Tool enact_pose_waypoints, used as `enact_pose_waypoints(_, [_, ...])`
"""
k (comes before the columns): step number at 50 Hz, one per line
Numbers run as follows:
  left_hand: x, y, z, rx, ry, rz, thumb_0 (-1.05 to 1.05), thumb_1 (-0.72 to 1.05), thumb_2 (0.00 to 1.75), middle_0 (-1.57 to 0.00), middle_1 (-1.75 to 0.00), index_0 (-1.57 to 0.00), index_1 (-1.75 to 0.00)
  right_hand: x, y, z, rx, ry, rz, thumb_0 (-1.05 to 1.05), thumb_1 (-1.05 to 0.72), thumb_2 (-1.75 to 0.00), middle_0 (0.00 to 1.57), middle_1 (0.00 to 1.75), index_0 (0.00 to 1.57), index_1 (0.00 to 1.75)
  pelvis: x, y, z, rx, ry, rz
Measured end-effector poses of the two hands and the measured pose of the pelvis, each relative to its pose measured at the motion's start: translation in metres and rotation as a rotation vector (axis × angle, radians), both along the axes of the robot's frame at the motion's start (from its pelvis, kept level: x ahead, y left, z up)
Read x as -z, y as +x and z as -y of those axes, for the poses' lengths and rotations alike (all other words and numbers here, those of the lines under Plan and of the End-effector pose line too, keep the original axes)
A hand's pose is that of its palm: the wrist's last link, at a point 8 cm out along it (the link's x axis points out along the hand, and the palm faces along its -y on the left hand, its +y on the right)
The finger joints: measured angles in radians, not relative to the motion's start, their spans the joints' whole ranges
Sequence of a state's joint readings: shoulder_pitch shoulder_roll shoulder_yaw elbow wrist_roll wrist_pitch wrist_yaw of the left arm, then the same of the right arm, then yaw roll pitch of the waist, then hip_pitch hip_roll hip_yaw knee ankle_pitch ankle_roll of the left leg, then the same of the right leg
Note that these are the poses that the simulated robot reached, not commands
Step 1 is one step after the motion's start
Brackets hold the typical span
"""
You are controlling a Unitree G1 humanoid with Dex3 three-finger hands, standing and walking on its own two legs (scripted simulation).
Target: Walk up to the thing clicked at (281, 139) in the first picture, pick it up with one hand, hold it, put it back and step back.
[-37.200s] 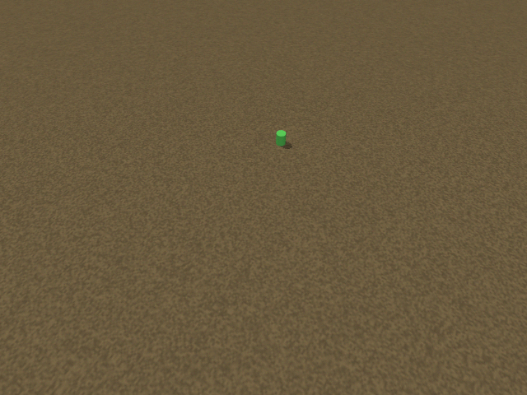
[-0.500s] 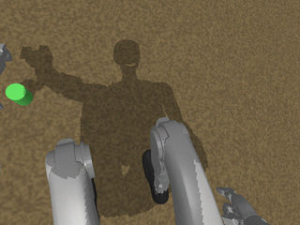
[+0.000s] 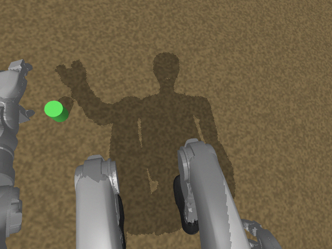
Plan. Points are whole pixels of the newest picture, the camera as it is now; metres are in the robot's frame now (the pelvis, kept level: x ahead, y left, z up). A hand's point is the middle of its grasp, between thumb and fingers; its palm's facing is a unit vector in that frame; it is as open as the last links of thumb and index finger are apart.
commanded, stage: home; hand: left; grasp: from above
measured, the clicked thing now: (57, 111) +0.50 +0.29 -0.35
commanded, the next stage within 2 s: none
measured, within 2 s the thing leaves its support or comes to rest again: neither
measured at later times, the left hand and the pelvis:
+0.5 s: hand out of the picture +0.29 +0.23 +0.08, palm faces -0.09 -0.86 -0.49, open 7.4 cm; pelvis +0.02 -0.01 +0.18, yaw +5 degrees
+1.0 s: hand out of the picture +0.23 +0.19 +0.28, palm faces +0.17 -0.97 -0.20, open 7.4 cm; pelvis +0.08 -0.01 +0.32, yaw +7 degrees
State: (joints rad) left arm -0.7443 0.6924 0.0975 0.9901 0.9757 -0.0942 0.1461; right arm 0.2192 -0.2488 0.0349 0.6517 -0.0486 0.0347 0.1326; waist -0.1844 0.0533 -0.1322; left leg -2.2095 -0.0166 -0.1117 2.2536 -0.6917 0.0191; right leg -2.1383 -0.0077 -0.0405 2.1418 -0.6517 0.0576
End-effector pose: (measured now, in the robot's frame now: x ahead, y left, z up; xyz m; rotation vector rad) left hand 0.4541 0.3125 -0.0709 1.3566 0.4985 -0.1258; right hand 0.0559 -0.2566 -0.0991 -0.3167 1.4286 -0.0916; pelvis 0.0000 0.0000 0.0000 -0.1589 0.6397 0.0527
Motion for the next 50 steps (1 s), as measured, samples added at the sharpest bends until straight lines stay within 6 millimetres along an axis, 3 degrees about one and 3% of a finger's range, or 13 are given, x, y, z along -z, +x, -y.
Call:
enact_pose_waypoints(10, [-0.083, -0.085, 0.008, -0.171, -0.310, -0.035, 0.00, 0.67, 0.87, -0.21, -0.35, -0.21, -0.35, -0.074, 0.086, 0.009, -0.077, -0.011, 0.230, 0.00, -0.90, -0.89, 0.20, 0.30, 0.20, 0.30, -0.076, 0.002, 0.003, -0.016, 0.035, 0.038])
enact_pose_waypoints(16, [-0.127, -0.129, 0.021, -0.292, -0.462, -0.017, 0.00, 0.82, 0.89, -0.21, -0.31, -0.22, -0.31, -0.123, 0.136, 0.001, -0.119, -0.004, 0.402, 0.00, -0.90, -0.90, 0.20, 0.30, 0.20, 0.30, -0.117, 0.004, 0.007, -0.028, 0.054, 0.084])
enact_pose_waypoints(22, [-0.172, -0.163, 0.036, -0.438, -0.610, -0.017, 0.01, 0.87, 0.89, -0.21, -0.30, -0.21, -0.30, -0.173, 0.169, -0.015, -0.122, 0.032, 0.545, 0.01, -0.90, -0.90, 0.20, 0.30, 0.20, 0.30, -0.159, 0.011, 0.011, -0.039, 0.074, 0.136])
enact_pose_waypoints(29, [-0.223, -0.195, 0.055, -0.604, -0.779, -0.049, 0.01, 0.89, 0.90, -0.21, -0.30, -0.21, -0.30, -0.229, 0.181, -0.029, -0.101, 0.061, 0.631, 0.01, -0.90, -0.90, 0.20, 0.30, 0.20, 0.30, -0.210, 0.025, 0.013, -0.046, 0.092, 0.203])
enact_pose_waypoints(40, [-0.308, -0.225, 0.071, -0.793, -0.957, -0.061, 0.01, 0.90, 0.90, -0.20, -0.30, -0.21, -0.30, -0.310, 0.172, -0.028, -0.048, 0.005, 0.675, 0.01, -0.90, -0.90, 0.20, 0.30, 0.20, 0.30, -0.284, 0.057, 0.012, -0.065, 0.109, 0.318])
enact_pose_waypoints(50, [-0.372, -0.246, 0.075, -0.813, -1.009, -0.037, 0.01, 0.90, 0.90, -0.20, -0.30, -0.20, -0.30, -0.362, 0.186, -0.026, -0.030, -0.023, 0.788, 0.01, -0.90, -0.90, 0.20, 0.30, 0.20, 0.30, -0.324, 0.080, 0.007, -0.076, 0.124, 0.408])
